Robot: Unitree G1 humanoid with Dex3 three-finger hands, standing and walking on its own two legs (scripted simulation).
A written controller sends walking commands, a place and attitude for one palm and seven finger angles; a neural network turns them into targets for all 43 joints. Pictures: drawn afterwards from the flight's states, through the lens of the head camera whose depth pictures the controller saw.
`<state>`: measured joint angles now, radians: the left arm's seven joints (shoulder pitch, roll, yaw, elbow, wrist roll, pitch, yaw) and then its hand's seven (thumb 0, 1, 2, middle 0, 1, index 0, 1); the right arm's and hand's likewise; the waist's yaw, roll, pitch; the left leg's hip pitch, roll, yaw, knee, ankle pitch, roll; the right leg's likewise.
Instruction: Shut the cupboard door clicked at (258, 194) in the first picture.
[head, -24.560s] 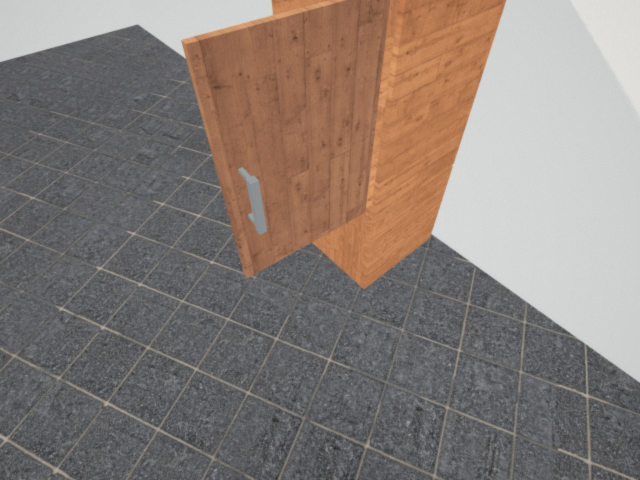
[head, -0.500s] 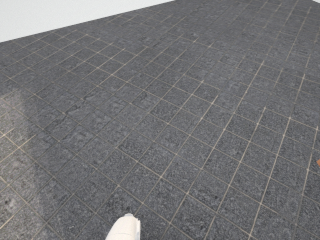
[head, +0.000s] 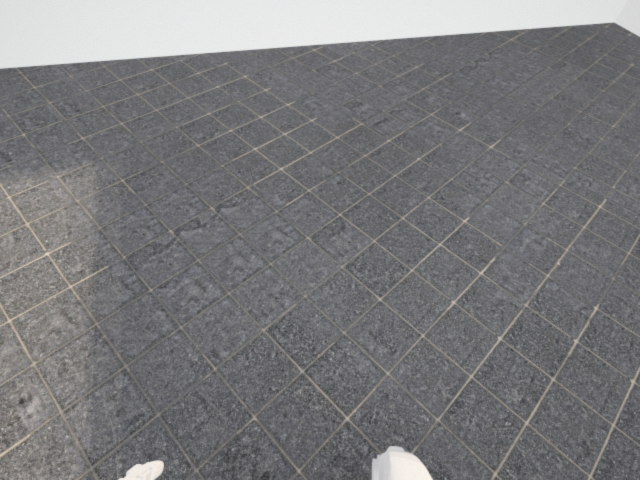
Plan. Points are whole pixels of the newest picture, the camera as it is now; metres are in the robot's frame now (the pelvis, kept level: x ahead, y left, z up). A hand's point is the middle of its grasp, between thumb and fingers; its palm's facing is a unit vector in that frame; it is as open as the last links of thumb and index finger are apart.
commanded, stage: turn to face it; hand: left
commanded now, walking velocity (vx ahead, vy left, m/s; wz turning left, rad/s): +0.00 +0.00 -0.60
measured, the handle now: out of the picture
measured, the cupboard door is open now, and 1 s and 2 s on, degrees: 65 65 65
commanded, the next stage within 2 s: none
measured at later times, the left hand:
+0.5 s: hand (233, 449) +0.19 +0.13 -0.17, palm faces -0.22 -0.95 -0.24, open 7.3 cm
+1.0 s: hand (246, 352) +0.33 +0.14 -0.16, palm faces -0.52 -0.82 -0.24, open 7.4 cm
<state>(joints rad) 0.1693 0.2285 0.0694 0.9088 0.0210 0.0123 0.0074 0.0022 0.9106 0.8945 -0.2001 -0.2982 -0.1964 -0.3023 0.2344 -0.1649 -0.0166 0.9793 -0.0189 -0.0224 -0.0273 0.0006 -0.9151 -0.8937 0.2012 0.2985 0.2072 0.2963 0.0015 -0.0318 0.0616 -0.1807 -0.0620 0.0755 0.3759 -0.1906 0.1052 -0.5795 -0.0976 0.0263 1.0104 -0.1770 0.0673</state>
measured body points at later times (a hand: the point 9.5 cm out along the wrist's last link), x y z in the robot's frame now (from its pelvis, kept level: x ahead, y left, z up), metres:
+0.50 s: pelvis +0.09 -0.04 +0.00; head +0.13 -0.07 +0.44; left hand +0.20 +0.18 -0.15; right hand +0.10 -0.30 -0.16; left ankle +0.13 +0.11 -0.67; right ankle +0.05 -0.11 -0.74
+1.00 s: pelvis +0.13 +0.00 +0.00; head +0.18 -0.01 +0.44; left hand +0.36 +0.18 -0.14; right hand +0.05 -0.26 -0.14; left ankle +0.20 +0.10 -0.74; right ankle +0.03 -0.10 -0.68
